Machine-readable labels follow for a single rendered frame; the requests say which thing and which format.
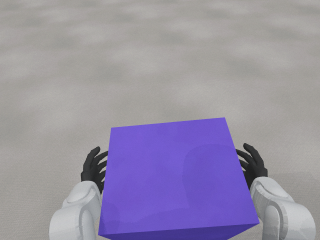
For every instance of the left robot hand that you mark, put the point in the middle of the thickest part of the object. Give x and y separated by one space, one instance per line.
91 168

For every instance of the robot left forearm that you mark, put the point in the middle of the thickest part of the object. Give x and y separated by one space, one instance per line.
78 214

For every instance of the carton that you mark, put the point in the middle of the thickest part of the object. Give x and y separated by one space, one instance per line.
175 181

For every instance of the robot right forearm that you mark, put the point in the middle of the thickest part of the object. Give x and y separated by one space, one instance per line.
282 218

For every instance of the right robot hand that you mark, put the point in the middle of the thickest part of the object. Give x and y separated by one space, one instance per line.
254 167

